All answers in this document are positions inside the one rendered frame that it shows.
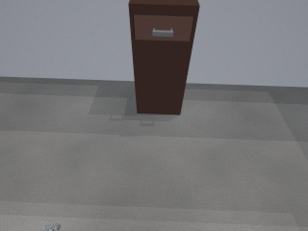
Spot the cabinet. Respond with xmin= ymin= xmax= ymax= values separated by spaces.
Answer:
xmin=128 ymin=0 xmax=200 ymax=116

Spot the handle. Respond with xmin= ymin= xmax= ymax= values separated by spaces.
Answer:
xmin=152 ymin=28 xmax=173 ymax=37

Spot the drawer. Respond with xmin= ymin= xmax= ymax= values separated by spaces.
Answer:
xmin=134 ymin=14 xmax=193 ymax=41

